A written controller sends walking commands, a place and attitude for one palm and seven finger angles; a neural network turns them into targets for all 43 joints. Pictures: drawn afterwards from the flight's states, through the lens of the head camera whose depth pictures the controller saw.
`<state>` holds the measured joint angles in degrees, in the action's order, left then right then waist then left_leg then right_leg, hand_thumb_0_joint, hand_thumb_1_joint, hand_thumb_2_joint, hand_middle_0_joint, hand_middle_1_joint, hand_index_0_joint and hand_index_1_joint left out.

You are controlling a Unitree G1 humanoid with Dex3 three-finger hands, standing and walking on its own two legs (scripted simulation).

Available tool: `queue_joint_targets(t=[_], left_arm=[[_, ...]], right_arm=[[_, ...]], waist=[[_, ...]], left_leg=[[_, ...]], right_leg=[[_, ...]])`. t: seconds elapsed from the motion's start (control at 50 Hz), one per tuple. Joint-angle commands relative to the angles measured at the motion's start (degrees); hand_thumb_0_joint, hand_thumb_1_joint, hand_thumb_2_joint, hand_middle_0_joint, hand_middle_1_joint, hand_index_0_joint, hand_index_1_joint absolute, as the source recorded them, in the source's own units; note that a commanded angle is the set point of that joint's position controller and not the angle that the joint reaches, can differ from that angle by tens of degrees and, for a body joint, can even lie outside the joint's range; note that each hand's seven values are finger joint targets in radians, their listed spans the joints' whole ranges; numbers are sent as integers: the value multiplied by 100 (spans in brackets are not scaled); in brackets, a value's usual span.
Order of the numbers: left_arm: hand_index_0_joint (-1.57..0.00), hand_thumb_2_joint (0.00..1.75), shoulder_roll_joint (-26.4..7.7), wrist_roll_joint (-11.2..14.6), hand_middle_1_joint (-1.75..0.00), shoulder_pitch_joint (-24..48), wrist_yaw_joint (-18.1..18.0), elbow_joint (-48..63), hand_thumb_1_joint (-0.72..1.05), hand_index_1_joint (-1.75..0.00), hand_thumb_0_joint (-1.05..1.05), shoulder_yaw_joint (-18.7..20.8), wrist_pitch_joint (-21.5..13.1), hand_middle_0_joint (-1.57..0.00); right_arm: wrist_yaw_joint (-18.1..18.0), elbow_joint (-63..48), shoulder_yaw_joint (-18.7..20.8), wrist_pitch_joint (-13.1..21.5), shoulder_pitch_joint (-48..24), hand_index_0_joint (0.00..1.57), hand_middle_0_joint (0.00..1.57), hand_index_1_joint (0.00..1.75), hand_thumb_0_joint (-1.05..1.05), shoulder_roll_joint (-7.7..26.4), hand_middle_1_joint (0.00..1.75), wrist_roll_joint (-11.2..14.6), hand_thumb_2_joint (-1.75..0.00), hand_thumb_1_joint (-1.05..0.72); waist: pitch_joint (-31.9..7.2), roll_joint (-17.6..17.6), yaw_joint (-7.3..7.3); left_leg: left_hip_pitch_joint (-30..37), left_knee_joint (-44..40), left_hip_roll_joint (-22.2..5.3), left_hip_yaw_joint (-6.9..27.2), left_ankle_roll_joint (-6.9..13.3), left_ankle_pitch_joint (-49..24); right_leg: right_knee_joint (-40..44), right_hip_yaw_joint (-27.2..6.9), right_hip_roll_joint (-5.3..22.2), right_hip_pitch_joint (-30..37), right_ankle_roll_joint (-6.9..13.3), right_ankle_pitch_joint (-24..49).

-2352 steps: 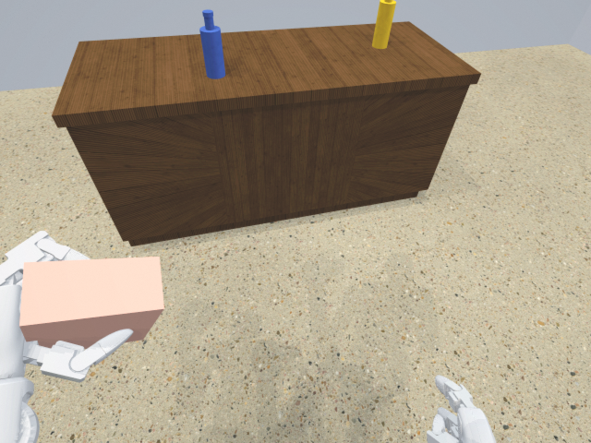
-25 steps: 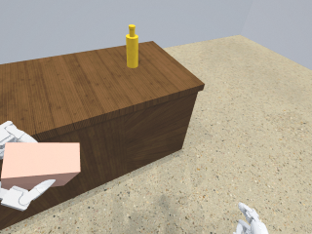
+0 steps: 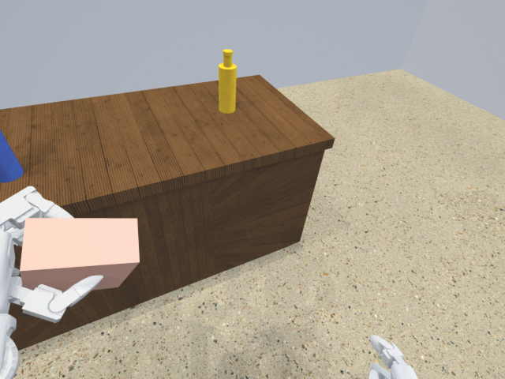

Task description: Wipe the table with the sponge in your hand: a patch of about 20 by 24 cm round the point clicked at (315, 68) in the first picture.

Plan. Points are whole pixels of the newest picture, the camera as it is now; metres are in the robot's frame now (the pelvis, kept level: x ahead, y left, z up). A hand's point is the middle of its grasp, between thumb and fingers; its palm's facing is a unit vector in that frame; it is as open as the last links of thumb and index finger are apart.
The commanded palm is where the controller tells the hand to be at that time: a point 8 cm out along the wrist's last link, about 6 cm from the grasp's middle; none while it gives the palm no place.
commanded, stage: stop stepping back and stand still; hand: left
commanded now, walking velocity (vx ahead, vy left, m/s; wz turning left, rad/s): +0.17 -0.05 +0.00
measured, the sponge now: (95, 258) +0.23 +0.21 +0.15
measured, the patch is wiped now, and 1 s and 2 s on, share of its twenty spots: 1.00 1.00 1.00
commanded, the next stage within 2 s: stand and wait in 0.34 s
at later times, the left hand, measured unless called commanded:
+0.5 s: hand (76, 255) +0.22 +0.23 +0.17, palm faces +0.42 -0.83 -0.37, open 9.5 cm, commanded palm +0.16 +0.26 +0.18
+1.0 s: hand (73, 259) +0.22 +0.24 +0.15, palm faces +0.40 -0.86 -0.33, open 9.5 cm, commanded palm +0.17 +0.27 +0.18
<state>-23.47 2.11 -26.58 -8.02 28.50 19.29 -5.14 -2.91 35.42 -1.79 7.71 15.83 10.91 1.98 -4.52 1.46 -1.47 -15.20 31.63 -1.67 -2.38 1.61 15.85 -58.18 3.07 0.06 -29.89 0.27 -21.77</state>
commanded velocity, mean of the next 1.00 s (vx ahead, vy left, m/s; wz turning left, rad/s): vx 0.01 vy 0.01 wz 0.00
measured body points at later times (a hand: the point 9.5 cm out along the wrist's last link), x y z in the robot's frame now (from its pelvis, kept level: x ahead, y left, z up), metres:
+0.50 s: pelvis +0.01 -0.02 -0.01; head +0.00 -0.01 +0.44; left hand +0.19 +0.27 +0.19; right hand +0.18 -0.25 -0.08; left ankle +0.03 +0.10 -0.73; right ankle +0.04 -0.13 -0.74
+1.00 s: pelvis +0.01 -0.01 +0.01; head +0.01 +0.01 +0.46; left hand +0.19 +0.28 +0.17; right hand +0.21 -0.23 -0.05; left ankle +0.03 +0.10 -0.73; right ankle +0.04 -0.13 -0.73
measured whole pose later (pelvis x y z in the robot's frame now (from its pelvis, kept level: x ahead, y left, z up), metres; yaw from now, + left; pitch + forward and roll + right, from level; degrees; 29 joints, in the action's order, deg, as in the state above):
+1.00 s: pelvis +0.01 -0.01 +0.01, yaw +1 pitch -1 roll -1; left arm -19.5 2.9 -27.1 -8.5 26.2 16.8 -6.4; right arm -3.9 33.2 -1.8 4.5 9.0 11.4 0.3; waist -0.2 0.6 0.8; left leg -13.5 27.7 -0.5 -0.5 0.9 13.7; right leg -23.6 2.6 0.1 -12.7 -0.2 -10.3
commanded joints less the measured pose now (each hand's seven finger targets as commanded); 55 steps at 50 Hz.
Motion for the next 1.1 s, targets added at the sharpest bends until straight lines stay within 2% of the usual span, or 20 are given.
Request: queue_joint_targets(t=[0.0,0.06,0.08,0.1,0.12,0.14,0.16,0.2,0.22,0.24,0.26,0.28,0.3,0.36,0.4,0.42,0.46,0.58,0.68,1.08], left_arm=[[-120,130,-417,121,-160,355,-55,426,10,-160,0,382,-320,-120],[-120,130,-329,58,-160,295,18,634,10,-160,0,214,-360,-120],[-120,130,-420,31,-160,292,42,714,10,-160,0,246,-394,-120],[-120,130,-604,51,-160,515,52,1006,10,-160,0,264,-419,-120],[-120,130,-813,103,-160,927,23,1414,10,-160,0,414,-514,-120],[-120,130,-740,46,-160,1201,42,1602,10,-160,0,350,-609,-120],[-120,130,-947,48,-160,972,0,1563,10,-160,0,571,-568,-120],[-120,130,-968,93,-160,788,-75,2028,10,-160,0,640,-572,-120],[-120,130,-912,90,-160,540,-130,2065,10,-160,0,653,-582,-120],[-120,130,-858,104,-160,389,-161,2185,10,-160,0,648,-581,-120],[-120,130,-787,105,-160,377,-239,2298,10,-160,0,654,-620,-120],[-120,130,-800,51,-160,365,-301,2179,10,-160,0,660,-601,-120],[-120,130,-906,33,-160,468,-342,2092,10,-160,0,833,-627,-120],[-120,130,-768,66,-160,101,-269,1247,10,-160,0,797,-524,-120],[-120,130,-614,67,-160,161,-142,824,10,-160,0,580,-545,-120],[-120,130,-552,114,-160,289,-105,836,10,-160,0,479,-545,-120],[-120,130,-424,132,-160,132,-87,709,10,-160,0,385,-487,-120],[-120,130,-722,73,-160,200,-200,1532,10,-160,0,590,-639,-120],[-120,130,-669,92,-160,216,-234,1439,10,-160,0,566,-612,-120],[-120,130,-521,93,-160,428,-209,1147,10,-160,0,373,-558,-120]], right_arm=[[-67,-846,289,171,-760,20,20,30,0,884,30,-6,-90,-90],[-71,-974,324,89,-899,20,20,30,0,958,30,-36,-90,-90],[-39,-928,372,57,-834,20,20,30,0,917,30,-40,-90,-90],[-11,-966,409,29,-902,20,20,30,0,847,30,-16,-90,-90],[-9,-994,391,60,-1010,20,20,30,0,772,30,-28,-90,-90],[28,-888,399,113,-1053,20,20,30,0,773,30,-43,-90,-90],[24,-795,492,96,-928,20,20,30,0,881,30,-14,-90,-90],[4,-834,455,11,-992,20,20,30,0,813,30,-64,-90,-90],[-45,-825,377,-25,-1039,20,20,30,0,741,30,-113,-90,-90],[-118,-926,393,-46,-1107,20,20,30,0,837,30,-139,-90,-90],[-138,-1022,389,-9,-1161,20,20,30,0,951,30,-149,-90,-90],[-139,-1066,349,46,-1162,20,20,30,0,795,30,-117,-90,-90],[-163,-1065,407,120,-1165,20,20,30,0,828,30,-102,-90,-90],[-112,-855,317,191,-978,20,20,30,0,768,30,-45,-90,-90],[-59,-868,389,124,-1051,20,20,30,0,782,30,-65,-90,-90],[-20,-900,394,121,-1049,20,20,30,0,756,30,-50,-90,-90],[-6,-842,445,63,-985,20,20,30,0,785,30,-25,-90,-90],[-117,-1020,318,54,-1228,20,20,30,0,772,30,-144,-90,-90],[-145,-1020,332,97,-1211,20,20,30,0,788,30,-131,-90,-90],[-151,-1086,313,-32,-1295,20,20,30,0,798,30,-159,-90,-90]], waist=[[586,-910,49],[133,-662,165],[-41,225,167],[-161,1181,89],[-80,1277,125],[-241,702,66],[-86,886,57],[127,295,-58],[125,-325,-92],[131,-1349,-79],[182,-2640,50],[218,-2520,72],[-39,-1780,224],[-63,-847,202],[20,653,69],[28,965,-11],[158,726,-10],[-300,-940,152],[-482,-547,192],[-154,-519,171]], left_leg=[[-761,-1691,-1166,1247,621,1716],[-1150,-74,-521,475,353,1565],[-1422,1224,-173,68,226,1235],[-1887,2358,61,25,72,1140],[-2125,3091,-4,186,-17,982],[-1590,3059,-178,468,-8,973],[-1262,2620,-340,629,38,994],[78,1093,-543,718,140,585],[500,225,-357,532,129,407],[437,-810,-419,928,148,751],[265,-1757,-1097,2190,400,1432],[27,-2069,-1406,2616,688,1514],[35,-1719,-1222,1984,676,640],[-183,-596,-746,1119,327,-688],[-748,539,-126,483,-21,-116],[-741,907,-6,407,-100,268],[-322,763,-142,471,-77,177],[240,-950,-493,993,130,-1125],[395,-771,-432,827,26,-1912],[104,-1070,-248,724,-51,-406]], right_leg=[[2068,172,59,910,-53,-241],[3449,308,-64,2384,79,562],[3786,-460,529,2635,376,880],[4355,-2113,1591,2601,785,795],[4526,-2513,2098,2541,1054,1455],[4623,-2233,2088,1903,1038,526],[4543,-2255,2036,1440,1056,69],[4016,-1491,1864,352,823,-289],[3453,-921,1358,199,589,-497],[2500,-409,718,335,356,-470],[1458,5,45,211,53,-520],[852,-159,-101,201,-45,-738],[1149,-206,5,556,-92,-614],[3189,-112,44,1723,-115,700],[3949,-1302,856,2127,243,1756],[4255,-1887,1377,1818,450,1230],[4422,-1694,1414,1271,576,199],[3132,-419,295,1829,28,1583],[3253,-403,298,2207,-8,2265],[3859,-570,302,2047,35,1396]])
